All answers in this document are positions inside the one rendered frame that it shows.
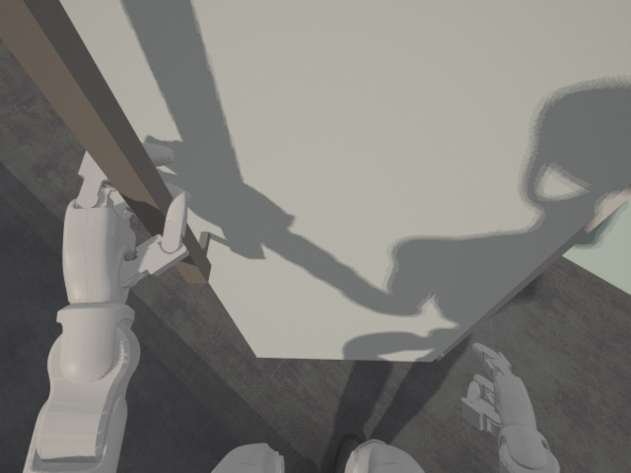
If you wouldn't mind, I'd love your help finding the robot right forearm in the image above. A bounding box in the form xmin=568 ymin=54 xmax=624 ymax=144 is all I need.
xmin=498 ymin=425 xmax=560 ymax=473

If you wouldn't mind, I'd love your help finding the handle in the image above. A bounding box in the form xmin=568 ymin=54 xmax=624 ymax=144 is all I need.
xmin=0 ymin=0 xmax=211 ymax=284

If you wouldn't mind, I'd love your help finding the robot right hand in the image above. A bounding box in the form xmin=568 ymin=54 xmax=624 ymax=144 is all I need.
xmin=461 ymin=343 xmax=537 ymax=439

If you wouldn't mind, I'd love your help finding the fridge door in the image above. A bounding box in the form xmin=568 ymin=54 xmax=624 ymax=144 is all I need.
xmin=59 ymin=0 xmax=631 ymax=362

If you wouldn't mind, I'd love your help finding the robot left forearm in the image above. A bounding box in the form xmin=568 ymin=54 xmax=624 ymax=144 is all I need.
xmin=23 ymin=303 xmax=140 ymax=473

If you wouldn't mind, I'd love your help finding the robot left hand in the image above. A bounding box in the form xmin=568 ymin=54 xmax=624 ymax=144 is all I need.
xmin=62 ymin=142 xmax=192 ymax=304

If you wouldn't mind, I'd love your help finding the robot right thigh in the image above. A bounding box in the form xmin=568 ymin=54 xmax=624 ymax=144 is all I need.
xmin=347 ymin=442 xmax=425 ymax=473

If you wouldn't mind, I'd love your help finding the robot right foot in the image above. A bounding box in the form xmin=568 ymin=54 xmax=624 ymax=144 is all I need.
xmin=333 ymin=433 xmax=362 ymax=473

